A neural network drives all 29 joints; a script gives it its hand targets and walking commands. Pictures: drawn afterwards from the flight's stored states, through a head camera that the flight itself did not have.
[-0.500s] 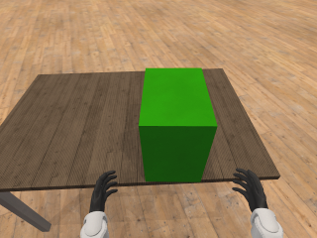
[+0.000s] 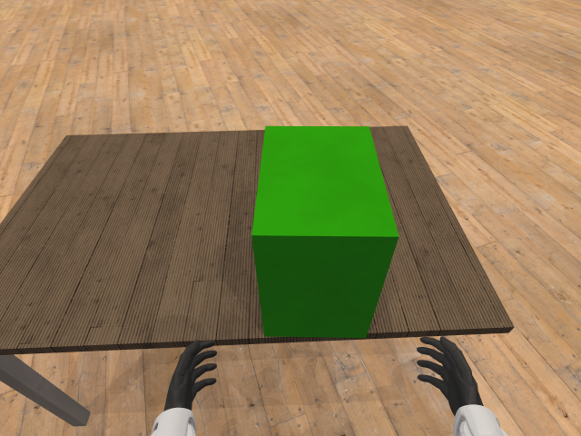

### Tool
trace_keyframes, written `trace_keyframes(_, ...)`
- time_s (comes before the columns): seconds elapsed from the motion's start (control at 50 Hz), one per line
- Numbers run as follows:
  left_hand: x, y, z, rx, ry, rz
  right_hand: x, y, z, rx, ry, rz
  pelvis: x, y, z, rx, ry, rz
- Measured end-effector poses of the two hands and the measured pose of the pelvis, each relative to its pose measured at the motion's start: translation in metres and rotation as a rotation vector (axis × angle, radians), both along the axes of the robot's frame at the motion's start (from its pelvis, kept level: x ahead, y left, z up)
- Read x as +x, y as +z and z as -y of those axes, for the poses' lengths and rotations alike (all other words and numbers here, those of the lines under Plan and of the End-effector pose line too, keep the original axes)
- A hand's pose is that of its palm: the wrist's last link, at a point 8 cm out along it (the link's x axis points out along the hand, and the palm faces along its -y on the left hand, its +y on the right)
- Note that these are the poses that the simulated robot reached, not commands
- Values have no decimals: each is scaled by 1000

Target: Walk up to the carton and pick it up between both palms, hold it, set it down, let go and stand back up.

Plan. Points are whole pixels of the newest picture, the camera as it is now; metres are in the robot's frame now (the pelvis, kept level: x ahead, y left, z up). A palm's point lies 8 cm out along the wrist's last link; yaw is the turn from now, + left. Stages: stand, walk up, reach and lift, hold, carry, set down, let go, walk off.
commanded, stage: set down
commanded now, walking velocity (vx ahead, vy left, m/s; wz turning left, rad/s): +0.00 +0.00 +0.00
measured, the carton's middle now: (316, 232) +0.48 -0.02 -0.02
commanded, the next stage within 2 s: let go in 0.86 s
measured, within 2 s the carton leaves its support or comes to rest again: neither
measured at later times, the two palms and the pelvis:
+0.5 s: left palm (176, 418) +0.18 +0.19 -0.08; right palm (464, 412) +0.18 -0.22 -0.07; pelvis +0.01 +0.00 +0.00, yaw +0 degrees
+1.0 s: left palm (172, 422) +0.17 +0.20 -0.08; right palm (462, 418) +0.18 -0.22 -0.08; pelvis +0.01 +0.00 +0.00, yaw +0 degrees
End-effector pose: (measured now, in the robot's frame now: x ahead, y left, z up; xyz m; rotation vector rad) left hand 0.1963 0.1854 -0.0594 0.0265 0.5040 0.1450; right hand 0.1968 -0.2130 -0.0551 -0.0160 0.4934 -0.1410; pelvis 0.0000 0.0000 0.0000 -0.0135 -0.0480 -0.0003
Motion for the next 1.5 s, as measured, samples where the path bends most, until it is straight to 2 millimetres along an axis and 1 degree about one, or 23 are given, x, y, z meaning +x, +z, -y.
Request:
trace_keyframes(0.2, 0, -3, -1, 0, -13, -40, -1, -6, 2, -2, -5, -17, 7, 0, 1, 1, 0, 7)
trace_keyframes(0.38, -13, -12, -6, 5, -17, -116, -9, -10, 3, -16, -3, -52, 8, 0, 2, 2, 1, 28)
trace_keyframes(0.56, -21, -18, -9, 7, -18, -184, -18, -17, 3, -27, 8, -124, 6, 0, 2, 2, 1, 38)
trace_keyframes(0.66, -19, -16, -12, 17, -10, -180, -17, -15, 3, -33, 11, -118, 6, 0, 2, 2, 1, 38)
trace_keyframes(0.82, -24, -22, -12, 13, -15, -256, -20, -22, 2, -38, 24, -173, 7, 0, 2, 2, 1, 37)
trace_keyframes(1.06, -23, -20, -13, 20, -16, -269, -21, -25, 2, -41, 34, -190, 7, 0, 2, 2, 1, 36)
trace_keyframes(1.2, -28, -23, -14, 17, -21, -317, -24, -29, 1, -46, 44, -223, 7, 0, 2, 2, 1, 36)
trace_keyframes(1.32, -28, -26, -14, 9, -27, -326, -25, -28, 2, -60, 47, -229, 8, 0, 2, 3, 1, 36)
trace_keyframes(1.38, -31, -27, -21, 16, -37, -323, -30, -32, 12, -108, 62, -298, 7, 0, 1, 2, 1, 25)
trace_keyframes(1.5, -37, -31, -54, 88, -53, -350, -52, -35, 47, -207, 39, -446, 8, 0, -1, -1, 0, -11)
